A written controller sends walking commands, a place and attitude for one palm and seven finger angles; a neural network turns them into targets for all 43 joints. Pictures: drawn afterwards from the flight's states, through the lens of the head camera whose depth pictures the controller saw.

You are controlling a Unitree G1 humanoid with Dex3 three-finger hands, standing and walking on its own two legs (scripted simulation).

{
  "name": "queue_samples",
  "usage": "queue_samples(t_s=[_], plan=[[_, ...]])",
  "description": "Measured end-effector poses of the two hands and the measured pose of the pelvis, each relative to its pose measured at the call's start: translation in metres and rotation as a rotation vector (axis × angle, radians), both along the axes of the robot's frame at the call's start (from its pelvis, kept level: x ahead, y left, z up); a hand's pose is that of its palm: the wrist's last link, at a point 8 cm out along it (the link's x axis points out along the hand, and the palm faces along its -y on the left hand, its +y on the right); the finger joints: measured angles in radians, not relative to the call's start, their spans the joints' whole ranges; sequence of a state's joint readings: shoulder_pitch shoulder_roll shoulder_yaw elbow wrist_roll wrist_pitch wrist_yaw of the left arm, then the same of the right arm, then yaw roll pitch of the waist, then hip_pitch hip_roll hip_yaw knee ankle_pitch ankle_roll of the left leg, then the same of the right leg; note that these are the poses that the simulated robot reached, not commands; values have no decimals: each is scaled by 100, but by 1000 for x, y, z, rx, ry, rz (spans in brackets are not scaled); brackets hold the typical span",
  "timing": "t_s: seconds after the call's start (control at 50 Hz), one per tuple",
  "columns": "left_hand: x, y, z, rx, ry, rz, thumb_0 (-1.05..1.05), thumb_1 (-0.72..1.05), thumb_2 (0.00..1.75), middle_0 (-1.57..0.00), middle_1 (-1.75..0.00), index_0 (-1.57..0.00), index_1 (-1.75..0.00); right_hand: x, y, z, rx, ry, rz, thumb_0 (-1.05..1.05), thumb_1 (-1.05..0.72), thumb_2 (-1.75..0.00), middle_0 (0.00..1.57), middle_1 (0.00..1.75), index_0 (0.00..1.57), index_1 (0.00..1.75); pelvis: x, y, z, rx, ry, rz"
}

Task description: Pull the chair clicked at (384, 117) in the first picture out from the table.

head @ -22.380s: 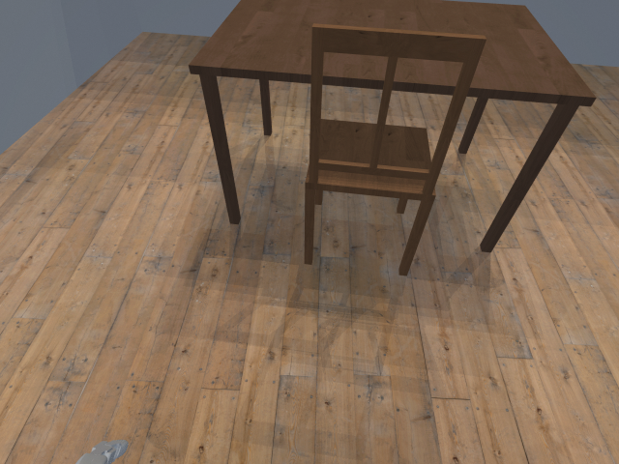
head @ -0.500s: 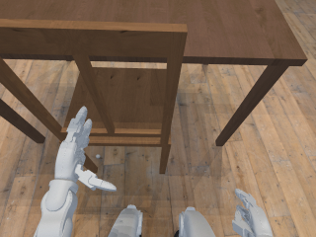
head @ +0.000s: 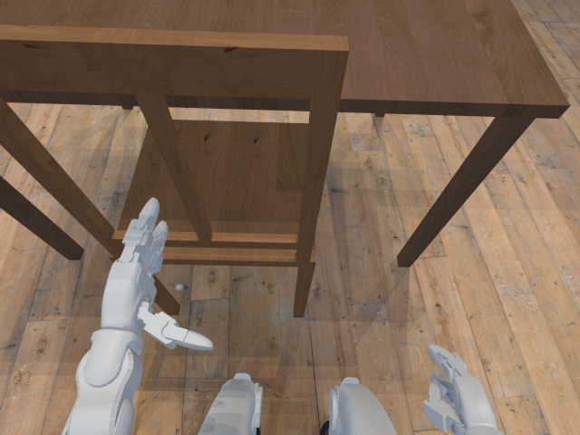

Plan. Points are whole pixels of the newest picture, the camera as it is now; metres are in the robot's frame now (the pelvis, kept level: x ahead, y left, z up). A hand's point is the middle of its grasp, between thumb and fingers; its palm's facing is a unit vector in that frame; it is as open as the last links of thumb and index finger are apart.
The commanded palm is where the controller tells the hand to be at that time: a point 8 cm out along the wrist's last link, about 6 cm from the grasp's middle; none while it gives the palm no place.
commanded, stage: aim the fingers beside a spindle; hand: left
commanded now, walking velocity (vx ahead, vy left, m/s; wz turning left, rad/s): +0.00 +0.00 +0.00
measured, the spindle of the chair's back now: (184, 183) +0.45 +0.18 +0.04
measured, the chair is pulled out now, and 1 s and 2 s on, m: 0.00 0.00 0.00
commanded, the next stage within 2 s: none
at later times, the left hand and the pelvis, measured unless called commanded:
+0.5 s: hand (177, 283) +0.30 +0.16 +0.03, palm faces +0.00 -1.00 -0.05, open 16.9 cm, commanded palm +0.28 +0.21 +0.03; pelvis +0.00 +0.00 +0.00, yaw +0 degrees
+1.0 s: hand (187, 288) +0.30 +0.15 +0.02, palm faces -0.03 -1.00 -0.02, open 16.9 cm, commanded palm +0.28 +0.20 +0.03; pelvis +0.00 +0.00 +0.00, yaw +0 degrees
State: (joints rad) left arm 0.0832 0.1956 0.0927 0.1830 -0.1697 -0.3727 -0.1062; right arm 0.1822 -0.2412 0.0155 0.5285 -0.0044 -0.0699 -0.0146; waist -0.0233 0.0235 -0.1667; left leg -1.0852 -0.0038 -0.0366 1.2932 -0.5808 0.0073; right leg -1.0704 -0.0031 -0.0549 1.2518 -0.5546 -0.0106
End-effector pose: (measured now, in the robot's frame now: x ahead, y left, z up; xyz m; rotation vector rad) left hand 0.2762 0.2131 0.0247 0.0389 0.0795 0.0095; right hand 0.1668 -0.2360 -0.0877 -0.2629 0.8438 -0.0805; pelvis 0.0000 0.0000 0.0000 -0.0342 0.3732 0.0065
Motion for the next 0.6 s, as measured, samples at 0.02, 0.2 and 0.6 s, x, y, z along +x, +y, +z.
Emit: queue_samples(t_s=[0.02,0.2,0.6], plan=[[-1,-1,0,-3,2,-5,-1,-50,30,-6,-8,-6,-8,0,0,0,-2,-2,-1,1,-90,-90,20,30,20,30,0,0,0,-1,-1,1],[1,-3,10,9,-58,-15,-1,-50,30,-6,-8,-7,-8,1,0,1,-15,-5,7,1,-90,-90,20,30,20,30,-1,1,0,-5,-2,6],[7,-3,3,1,-26,-13,-1,-50,30,-6,-8,-6,-8,-4,4,-3,-2,17,4,1,-90,-90,20,30,20,30,-1,4,-1,-6,6,4]])
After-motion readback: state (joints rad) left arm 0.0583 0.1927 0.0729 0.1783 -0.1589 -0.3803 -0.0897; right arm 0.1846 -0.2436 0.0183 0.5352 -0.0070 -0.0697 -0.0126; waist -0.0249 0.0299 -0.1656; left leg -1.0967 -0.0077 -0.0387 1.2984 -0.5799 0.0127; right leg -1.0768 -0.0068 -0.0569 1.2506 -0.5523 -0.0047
